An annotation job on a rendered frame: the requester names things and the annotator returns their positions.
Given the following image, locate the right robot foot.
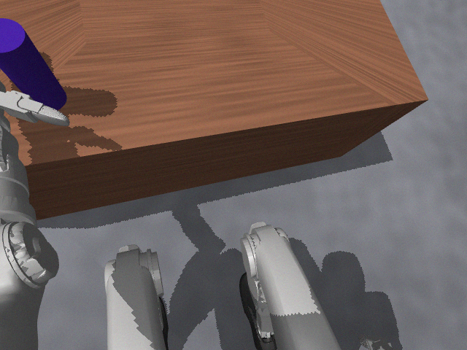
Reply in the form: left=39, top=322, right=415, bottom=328
left=239, top=272, right=277, bottom=350

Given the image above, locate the left robot hand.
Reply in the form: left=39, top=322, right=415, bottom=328
left=0, top=69, right=69, bottom=126

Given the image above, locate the can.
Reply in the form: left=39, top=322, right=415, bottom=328
left=0, top=18, right=67, bottom=110

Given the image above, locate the left robot arm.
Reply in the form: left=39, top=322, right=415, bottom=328
left=0, top=112, right=59, bottom=350

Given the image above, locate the right robot hand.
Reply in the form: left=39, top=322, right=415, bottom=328
left=359, top=334, right=399, bottom=350

